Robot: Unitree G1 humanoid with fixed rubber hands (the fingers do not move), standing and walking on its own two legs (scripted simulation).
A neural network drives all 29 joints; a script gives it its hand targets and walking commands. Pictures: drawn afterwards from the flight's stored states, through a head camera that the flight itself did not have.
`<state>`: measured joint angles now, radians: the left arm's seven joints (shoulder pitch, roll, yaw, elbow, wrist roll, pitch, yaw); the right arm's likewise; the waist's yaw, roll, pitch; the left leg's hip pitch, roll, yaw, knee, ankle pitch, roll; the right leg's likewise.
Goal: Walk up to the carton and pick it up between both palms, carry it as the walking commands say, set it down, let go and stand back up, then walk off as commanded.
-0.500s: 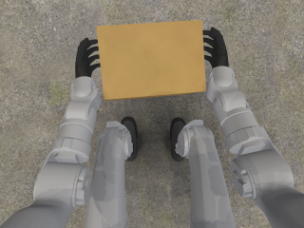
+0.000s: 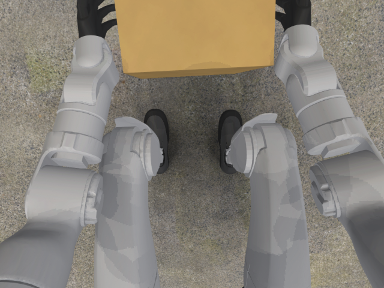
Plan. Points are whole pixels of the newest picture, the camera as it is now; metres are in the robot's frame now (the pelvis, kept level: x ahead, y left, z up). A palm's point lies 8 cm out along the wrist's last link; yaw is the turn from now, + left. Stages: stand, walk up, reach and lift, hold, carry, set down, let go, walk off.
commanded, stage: set down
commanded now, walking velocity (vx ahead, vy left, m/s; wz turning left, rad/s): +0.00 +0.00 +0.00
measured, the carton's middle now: (190, 30) +0.49 +0.01 -0.29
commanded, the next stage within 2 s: none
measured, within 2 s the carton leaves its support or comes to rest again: neither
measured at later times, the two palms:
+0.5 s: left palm (98, 4) +0.53 +0.17 -0.27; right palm out of the picture +0.54 -0.15 -0.26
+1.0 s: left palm (96, 0) +0.54 +0.18 -0.28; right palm out of the picture +0.55 -0.15 -0.27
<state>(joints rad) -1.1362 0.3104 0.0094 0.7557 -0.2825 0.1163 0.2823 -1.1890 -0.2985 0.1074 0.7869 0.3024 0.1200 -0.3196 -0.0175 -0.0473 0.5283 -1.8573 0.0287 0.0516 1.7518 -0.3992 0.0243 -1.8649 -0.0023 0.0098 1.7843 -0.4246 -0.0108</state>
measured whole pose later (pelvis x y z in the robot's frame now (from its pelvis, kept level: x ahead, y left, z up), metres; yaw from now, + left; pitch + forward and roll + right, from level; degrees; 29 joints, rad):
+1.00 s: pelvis +0.02 +0.00 -0.10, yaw +1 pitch +29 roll +2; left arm -1.45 0.34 0.14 1.16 -0.25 0.13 0.15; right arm -1.47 -0.30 -0.03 1.14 0.25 0.11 -0.15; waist -0.02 -0.02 0.50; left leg -2.13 -0.02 0.05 2.09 -0.48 0.02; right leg -2.13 0.00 0.02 2.13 -0.51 -0.01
